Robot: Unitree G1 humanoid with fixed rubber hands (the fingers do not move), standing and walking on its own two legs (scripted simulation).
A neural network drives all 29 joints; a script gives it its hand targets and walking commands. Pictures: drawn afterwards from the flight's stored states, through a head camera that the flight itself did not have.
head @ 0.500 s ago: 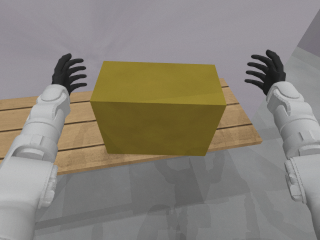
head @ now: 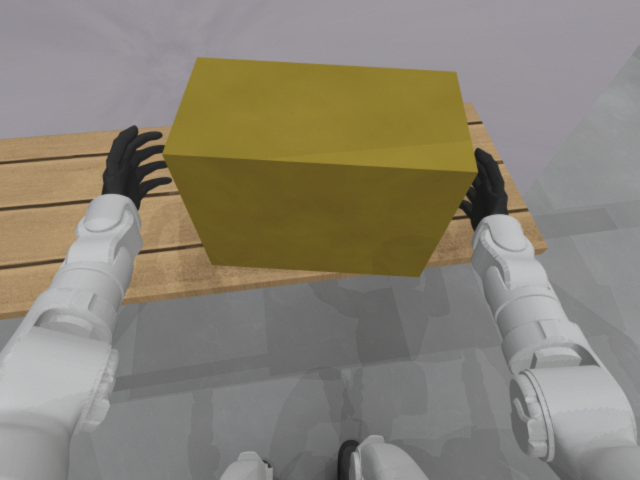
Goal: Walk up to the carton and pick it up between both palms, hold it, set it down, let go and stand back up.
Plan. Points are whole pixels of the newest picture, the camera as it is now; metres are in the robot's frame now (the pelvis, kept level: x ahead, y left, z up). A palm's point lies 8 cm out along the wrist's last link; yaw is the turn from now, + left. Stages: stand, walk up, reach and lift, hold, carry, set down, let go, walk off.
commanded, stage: set down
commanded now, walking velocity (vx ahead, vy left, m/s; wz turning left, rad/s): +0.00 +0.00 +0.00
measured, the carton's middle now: (320, 179) +0.48 -0.02 +0.05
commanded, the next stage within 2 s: none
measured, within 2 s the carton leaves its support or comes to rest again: neither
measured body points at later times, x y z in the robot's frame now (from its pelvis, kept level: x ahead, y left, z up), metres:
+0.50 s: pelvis +0.03 +0.02 +0.04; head +0.02 +0.04 +0.49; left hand +0.44 +0.26 +0.14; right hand +0.36 -0.27 +0.13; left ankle +0.04 +0.15 -0.71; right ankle +0.07 -0.10 -0.71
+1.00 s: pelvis +0.05 +0.02 +0.04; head +0.03 +0.03 +0.49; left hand +0.37 +0.25 +0.08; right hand +0.30 -0.27 +0.08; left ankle +0.04 +0.15 -0.71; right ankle +0.07 -0.10 -0.71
